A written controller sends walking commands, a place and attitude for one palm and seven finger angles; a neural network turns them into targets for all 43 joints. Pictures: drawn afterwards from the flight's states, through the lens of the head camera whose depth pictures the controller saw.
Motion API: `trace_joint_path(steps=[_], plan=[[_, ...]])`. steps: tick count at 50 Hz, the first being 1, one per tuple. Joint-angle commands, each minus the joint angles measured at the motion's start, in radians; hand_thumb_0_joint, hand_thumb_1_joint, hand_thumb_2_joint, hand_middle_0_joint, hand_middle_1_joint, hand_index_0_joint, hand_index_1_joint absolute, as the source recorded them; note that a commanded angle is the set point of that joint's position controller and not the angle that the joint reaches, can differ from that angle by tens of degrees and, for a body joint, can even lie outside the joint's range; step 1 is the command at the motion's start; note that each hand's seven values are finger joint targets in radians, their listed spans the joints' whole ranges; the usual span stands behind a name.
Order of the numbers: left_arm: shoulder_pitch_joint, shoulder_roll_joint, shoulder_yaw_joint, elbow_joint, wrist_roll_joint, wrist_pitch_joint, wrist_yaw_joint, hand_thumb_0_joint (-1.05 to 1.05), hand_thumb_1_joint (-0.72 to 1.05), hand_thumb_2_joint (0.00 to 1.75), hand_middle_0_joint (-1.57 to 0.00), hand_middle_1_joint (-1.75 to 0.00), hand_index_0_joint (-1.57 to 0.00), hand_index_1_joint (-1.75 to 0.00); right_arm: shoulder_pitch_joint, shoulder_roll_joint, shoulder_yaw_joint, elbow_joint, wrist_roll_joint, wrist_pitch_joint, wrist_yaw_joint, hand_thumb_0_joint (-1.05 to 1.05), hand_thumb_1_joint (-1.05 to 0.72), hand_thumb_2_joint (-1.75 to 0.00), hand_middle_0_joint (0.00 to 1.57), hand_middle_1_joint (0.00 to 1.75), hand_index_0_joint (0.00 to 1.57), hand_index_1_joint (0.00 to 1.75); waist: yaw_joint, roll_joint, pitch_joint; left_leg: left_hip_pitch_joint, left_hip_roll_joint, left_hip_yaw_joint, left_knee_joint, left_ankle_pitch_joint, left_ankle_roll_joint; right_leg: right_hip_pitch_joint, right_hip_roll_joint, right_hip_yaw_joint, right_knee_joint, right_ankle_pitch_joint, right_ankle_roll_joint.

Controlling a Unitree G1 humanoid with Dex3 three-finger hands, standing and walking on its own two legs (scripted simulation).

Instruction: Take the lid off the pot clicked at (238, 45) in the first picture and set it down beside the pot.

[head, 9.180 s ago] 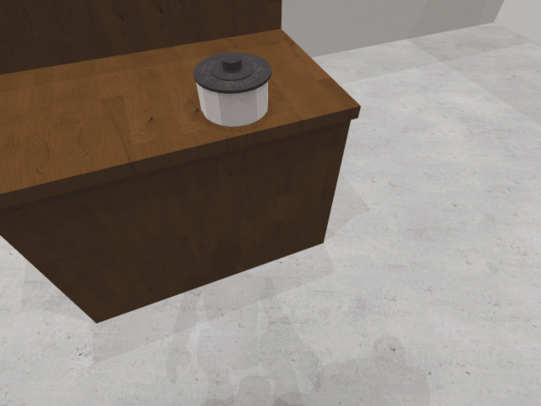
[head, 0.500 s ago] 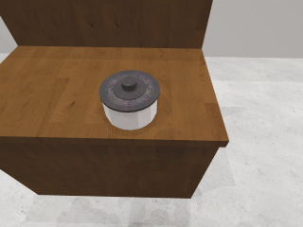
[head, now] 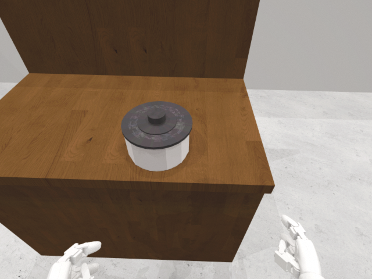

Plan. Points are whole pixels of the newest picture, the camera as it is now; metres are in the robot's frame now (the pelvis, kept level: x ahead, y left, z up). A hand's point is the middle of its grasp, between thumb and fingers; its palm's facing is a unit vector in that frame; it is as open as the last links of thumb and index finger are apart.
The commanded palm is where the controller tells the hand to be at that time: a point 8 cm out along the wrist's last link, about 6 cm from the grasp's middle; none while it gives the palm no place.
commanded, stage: lift the closed hand beside the body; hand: left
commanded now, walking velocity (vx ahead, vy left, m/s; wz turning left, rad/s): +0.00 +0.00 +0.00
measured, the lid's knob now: (156, 116) +0.50 +0.11 +0.09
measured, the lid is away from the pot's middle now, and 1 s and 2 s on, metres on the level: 0.00 0.00 0.00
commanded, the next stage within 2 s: raise the hand higher, near the body in 0.30 s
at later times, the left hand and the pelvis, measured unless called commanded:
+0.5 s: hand (71, 265) +0.15 +0.23 +0.01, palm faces +0.27 -0.86 -0.43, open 3.1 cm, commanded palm +0.09 +0.26 +0.05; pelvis +0.05 -0.01 +0.00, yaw +1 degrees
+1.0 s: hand (71, 227) +0.19 +0.23 +0.07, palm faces +0.30 -0.84 -0.44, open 3.1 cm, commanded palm +0.15 +0.26 +0.11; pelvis +0.06 -0.01 +0.00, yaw +0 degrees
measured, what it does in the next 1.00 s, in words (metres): shifts its weight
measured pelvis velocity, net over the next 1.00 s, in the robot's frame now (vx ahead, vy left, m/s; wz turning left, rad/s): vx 0.06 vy -0.01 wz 0.00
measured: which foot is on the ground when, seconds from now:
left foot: down 0.00-1.00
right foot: down 0.00-1.00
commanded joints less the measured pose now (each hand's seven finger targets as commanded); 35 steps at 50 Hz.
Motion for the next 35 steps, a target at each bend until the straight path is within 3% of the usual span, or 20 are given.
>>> trace_joint_path(steps=[1,2,3,5,7,9,11,14,16,21,23,26,29,35], plan=[[0.022,0.126,0.091,-0.249,-0.003,-0.059,0.005,0.00,0.90,0.90,-0.95,-1.12,-0.95,-1.12,-0.061,-0.096,-0.024,-0.191,-0.013,-0.040,-0.017,0.00,-0.90,-0.90,0.20,0.30,0.20,0.30,0.017,-0.002,0.067,0.010,-0.077,0.026,-0.086,-0.079,0.037,-0.129,0.065,-0.043,-0.167,-0.059,-0.046],[0.012,0.118,0.076,-0.314,-0.003,-0.065,0.003,0.00,0.90,0.90,-0.99,-1.16,-0.99,-1.16,-0.058,-0.096,-0.019,-0.201,-0.020,-0.044,-0.022,0.00,-0.90,-0.90,0.20,0.30,0.20,0.30,0.022,0.052,0.027,0.031,-0.079,0.029,-0.086,-0.048,0.039,-0.108,0.065,-0.041,-0.159,-0.022,-0.049],[0.019,0.121,0.077,-0.356,-0.005,-0.066,0.002,0.00,0.90,0.90,-1.04,-1.21,-1.04,-1.21,-0.054,-0.095,-0.014,-0.207,-0.026,-0.047,-0.026,0.00,-0.90,-0.90,0.20,0.30,0.20,0.30,0.026,0.069,0.005,0.045,-0.079,0.028,-0.088,-0.018,0.041,-0.089,0.066,-0.044,-0.146,0.012,-0.050],[0.026,0.119,0.081,-0.369,-0.004,-0.058,0.004,0.00,0.90,0.90,-1.12,-1.31,-1.12,-1.31,-0.042,-0.095,-0.011,-0.205,-0.034,-0.044,-0.035,0.00,-0.90,-0.90,0.20,0.30,0.20,0.30,0.024,0.045,-0.030,0.062,-0.080,0.029,-0.077,0.043,0.048,-0.073,0.069,-0.048,-0.131,0.084,-0.046],[0.023,0.113,0.080,-0.364,-0.002,-0.051,0.004,0.00,0.90,0.90,-1.21,-1.40,-1.21,-1.40,-0.049,-0.094,-0.008,-0.203,-0.037,-0.036,-0.041,0.00,-0.90,-0.90,0.20,0.30,0.20,0.30,0.018,0.012,-0.007,0.053,-0.081,0.026,-0.068,0.050,0.049,-0.082,0.068,-0.053,-0.136,0.100,-0.041],[0.043,0.127,0.097,-0.396,-0.003,-0.049,0.002,0.00,0.90,0.90,-1.30,-1.50,-1.30,-1.50,-0.051,-0.096,-0.008,-0.203,-0.040,-0.029,-0.046,0.00,-0.90,-0.90,0.20,0.30,0.20,0.30,0.031,0.020,-0.032,0.073,-0.081,0.026,-0.068,0.095,0.052,-0.055,0.067,-0.054,-0.125,0.148,-0.043],[0.067,0.161,0.134,-0.438,0.000,-0.046,0.003,0.00,0.90,0.90,-1.30,-1.50,-1.30,-1.50,-0.061,-0.091,-0.005,-0.198,-0.043,-0.027,-0.049,0.00,-0.90,-0.90,0.20,0.30,0.20,0.30,0.042,0.059,-0.061,0.093,-0.080,0.031,-0.059,0.138,0.052,-0.029,0.064,-0.054,-0.120,0.191,-0.044],[0.117,0.147,0.130,-0.442,0.001,-0.036,-0.004,0.00,0.90,0.90,-1.30,-1.50,-1.30,-1.50,-0.075,-0.082,-0.002,-0.194,-0.046,-0.024,-0.055,0.00,-0.90,-0.90,0.20,0.30,0.20,0.30,0.052,0.004,-0.047,0.092,-0.074,0.024,-0.069,0.181,0.054,-0.015,0.064,-0.065,-0.112,0.230,-0.041],[0.192,0.172,0.171,-0.444,0.007,-0.033,-0.005,0.00,0.90,0.90,-1.30,-1.50,-1.30,-1.50,-0.092,-0.074,-0.004,-0.185,-0.044,-0.020,-0.052,0.00,-0.90,-0.90,0.20,0.30,0.20,0.30,0.070,0.029,-0.061,0.100,-0.071,0.026,-0.065,0.223,0.052,0.008,0.064,-0.066,-0.106,0.262,-0.043],[0.285,0.175,0.180,-0.488,0.018,-0.036,-0.016,0.00,0.90,0.90,-1.30,-1.50,-1.30,-1.50,-0.116,-0.060,-0.006,-0.176,-0.044,-0.024,-0.053,0.00,-0.90,-0.90,0.20,0.30,0.20,0.30,0.080,0.005,-0.051,0.104,-0.064,0.027,-0.061,0.275,0.056,0.010,0.065,-0.073,-0.101,0.304,-0.036],[0.267,0.176,0.173,-0.523,0.020,-0.046,-0.019,0.00,0.90,0.90,-1.30,-1.50,-1.30,-1.50,-0.111,-0.063,-0.009,-0.180,-0.043,-0.027,-0.054,0.00,-0.90,-0.90,0.20,0.30,0.20,0.30,0.075,-0.014,-0.048,0.107,-0.061,0.026,-0.064,0.282,0.058,0.004,0.063,-0.075,-0.101,0.308,-0.034],[0.278,0.203,0.201,-0.556,0.024,-0.054,-0.016,0.00,0.90,0.90,-1.30,-1.50,-1.30,-1.50,-0.117,-0.060,-0.011,-0.173,-0.043,-0.031,-0.058,0.00,-0.90,-0.90,0.20,0.30,0.20,0.30,0.079,-0.010,-0.048,0.115,-0.061,0.030,-0.060,0.274,0.060,0.000,0.066,-0.074,-0.105,0.300,-0.033],[0.270,0.187,0.179,-0.594,0.025,-0.065,-0.016,0.00,0.90,0.90,-1.30,-1.50,-1.30,-1.50,-0.105,-0.061,-0.010,-0.174,-0.044,-0.038,-0.062,0.00,-0.90,-0.90,0.20,0.30,0.20,0.30,0.076,0.010,-0.062,0.130,-0.062,0.030,-0.064,0.280,0.062,-0.003,0.061,-0.074,-0.103,0.300,-0.031],[0.244,0.201,0.200,-0.631,0.023,-0.078,-0.013,0.00,0.90,0.90,-1.30,-1.50,-1.30,-1.50,-0.100,-0.063,-0.012,-0.175,-0.044,-0.033,-0.066,0.00,-0.90,-0.90,0.20,0.30,0.20,0.30,0.076,0.010,-0.050,0.139,-0.060,0.035,-0.065,0.286,0.062,-0.007,0.060,-0.072,-0.108,0.312,-0.029]])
